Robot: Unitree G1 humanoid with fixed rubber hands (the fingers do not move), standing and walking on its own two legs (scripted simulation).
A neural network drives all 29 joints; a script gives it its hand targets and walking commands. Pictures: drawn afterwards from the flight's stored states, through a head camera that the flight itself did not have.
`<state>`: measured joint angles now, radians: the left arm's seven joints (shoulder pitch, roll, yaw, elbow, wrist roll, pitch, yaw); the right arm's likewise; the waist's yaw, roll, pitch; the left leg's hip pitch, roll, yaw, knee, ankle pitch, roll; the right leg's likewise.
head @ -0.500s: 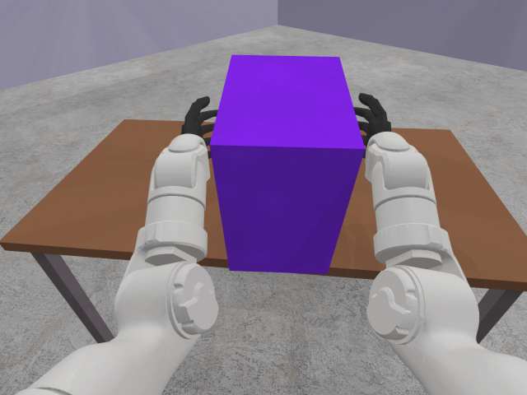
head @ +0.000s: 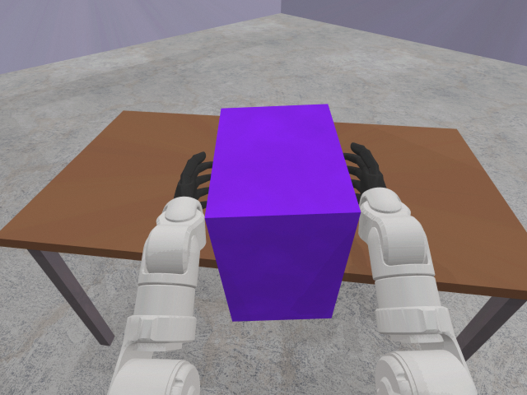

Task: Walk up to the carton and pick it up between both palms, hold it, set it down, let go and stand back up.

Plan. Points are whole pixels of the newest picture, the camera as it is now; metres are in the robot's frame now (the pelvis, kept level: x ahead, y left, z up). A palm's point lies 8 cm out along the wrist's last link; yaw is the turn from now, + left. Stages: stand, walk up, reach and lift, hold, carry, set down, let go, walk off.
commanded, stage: hold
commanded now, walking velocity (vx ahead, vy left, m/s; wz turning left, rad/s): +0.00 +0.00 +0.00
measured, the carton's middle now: (278, 217) +0.39 +0.02 +0.09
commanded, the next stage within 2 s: none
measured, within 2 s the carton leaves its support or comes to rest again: neither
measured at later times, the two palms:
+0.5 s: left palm (193, 145) +0.38 +0.14 +0.24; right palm (387, 146) +0.39 -0.13 +0.24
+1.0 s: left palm (187, 200) +0.34 +0.15 +0.17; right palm (369, 188) +0.37 -0.12 +0.18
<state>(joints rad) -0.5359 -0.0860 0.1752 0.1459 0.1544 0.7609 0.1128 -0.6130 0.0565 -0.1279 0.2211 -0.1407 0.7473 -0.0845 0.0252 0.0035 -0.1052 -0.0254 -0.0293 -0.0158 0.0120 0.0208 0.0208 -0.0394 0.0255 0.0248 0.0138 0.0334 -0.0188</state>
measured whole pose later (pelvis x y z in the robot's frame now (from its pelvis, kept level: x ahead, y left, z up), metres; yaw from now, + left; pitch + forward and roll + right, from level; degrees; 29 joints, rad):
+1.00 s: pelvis +0.00 +0.00 +0.00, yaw +0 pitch +0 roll +0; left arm -0.58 -0.08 0.20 0.19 0.15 0.75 0.12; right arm -0.67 0.04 -0.13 0.29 -0.14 0.73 -0.09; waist 0.03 0.00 -0.10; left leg -0.05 -0.02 -0.01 0.05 0.01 0.02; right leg -0.07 0.03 0.02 0.05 0.02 -0.03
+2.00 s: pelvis +0.00 -0.01 +0.00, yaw +0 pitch -1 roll +0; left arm -0.60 -0.09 0.22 0.24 0.18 0.74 0.11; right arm -0.68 0.04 -0.15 0.33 -0.14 0.72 -0.07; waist 0.03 0.00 -0.12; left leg -0.04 -0.02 0.00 0.05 0.00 0.01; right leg -0.06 0.04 0.02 0.05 0.02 -0.03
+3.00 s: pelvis -0.01 -0.01 +0.00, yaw +0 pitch +1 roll +0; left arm -0.70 -0.09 0.26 0.33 0.19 0.70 0.10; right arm -0.76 0.03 -0.20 0.40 -0.17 0.69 -0.07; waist 0.03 0.00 -0.15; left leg -0.09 -0.02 -0.01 0.06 0.01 0.01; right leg -0.09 0.03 0.01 0.04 0.03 -0.03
